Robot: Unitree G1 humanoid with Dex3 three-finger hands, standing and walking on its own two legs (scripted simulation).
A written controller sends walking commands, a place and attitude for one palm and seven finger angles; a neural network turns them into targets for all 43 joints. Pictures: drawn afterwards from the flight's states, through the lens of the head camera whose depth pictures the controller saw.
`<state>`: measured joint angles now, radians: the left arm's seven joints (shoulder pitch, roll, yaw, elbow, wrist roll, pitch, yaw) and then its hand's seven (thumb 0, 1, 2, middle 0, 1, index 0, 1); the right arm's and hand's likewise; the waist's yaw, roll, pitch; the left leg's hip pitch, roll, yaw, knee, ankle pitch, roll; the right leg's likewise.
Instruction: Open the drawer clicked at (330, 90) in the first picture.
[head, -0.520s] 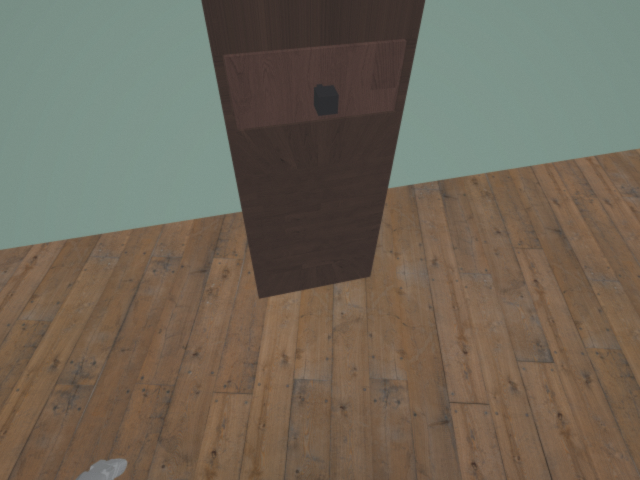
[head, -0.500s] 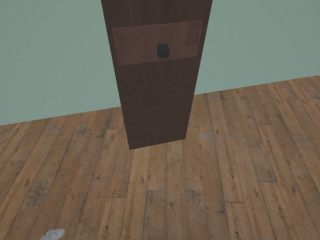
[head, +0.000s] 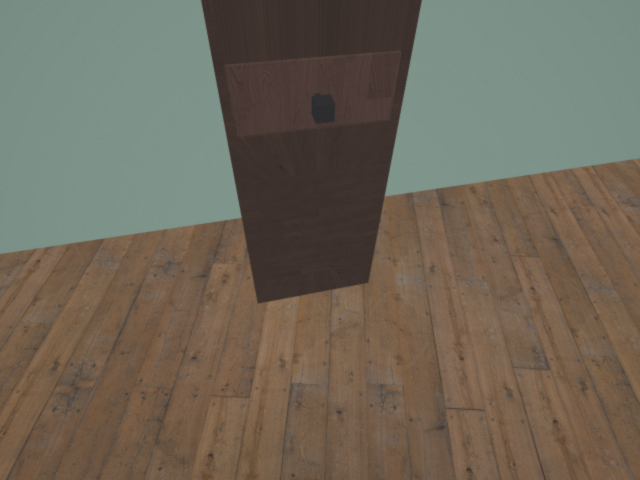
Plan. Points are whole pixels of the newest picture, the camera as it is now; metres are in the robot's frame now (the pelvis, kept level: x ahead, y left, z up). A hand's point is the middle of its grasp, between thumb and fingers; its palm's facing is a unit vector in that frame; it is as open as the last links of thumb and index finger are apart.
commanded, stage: stand and wait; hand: left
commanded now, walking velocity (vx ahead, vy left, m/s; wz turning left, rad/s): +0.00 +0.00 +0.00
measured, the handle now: (320, 104) +0.86 +0.06 +0.03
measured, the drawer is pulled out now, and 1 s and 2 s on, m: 0.00 0.00 0.00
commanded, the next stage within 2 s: look at it before walking up in 0.34 s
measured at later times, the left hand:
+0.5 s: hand out of the picture +0.07 +0.24 -0.15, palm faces -0.03 -0.94 -0.34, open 7.4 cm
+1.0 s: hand out of the picture +0.06 +0.23 -0.15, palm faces -0.03 -0.94 -0.34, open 7.4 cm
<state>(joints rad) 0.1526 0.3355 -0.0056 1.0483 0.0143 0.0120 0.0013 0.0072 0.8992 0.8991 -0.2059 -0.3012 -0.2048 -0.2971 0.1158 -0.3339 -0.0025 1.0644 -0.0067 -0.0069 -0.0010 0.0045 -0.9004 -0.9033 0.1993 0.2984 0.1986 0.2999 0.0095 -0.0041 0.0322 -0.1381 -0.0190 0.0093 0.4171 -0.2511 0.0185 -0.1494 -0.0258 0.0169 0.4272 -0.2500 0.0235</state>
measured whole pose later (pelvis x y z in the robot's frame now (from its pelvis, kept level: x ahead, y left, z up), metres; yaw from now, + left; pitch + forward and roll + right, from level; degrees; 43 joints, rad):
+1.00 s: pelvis -0.01 -0.01 +0.00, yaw +0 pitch -2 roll +0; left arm 0.14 0.33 -0.01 1.09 0.01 0.00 0.00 0.01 0.90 0.90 -0.21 -0.30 -0.20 -0.30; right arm 0.12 -0.34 0.00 1.11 0.00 -0.01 0.00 0.00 -0.90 -0.90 0.20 0.30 0.20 0.30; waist 0.00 0.00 0.03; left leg -0.12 0.00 0.01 0.35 -0.20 0.00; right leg -0.14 0.00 0.02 0.37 -0.20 0.01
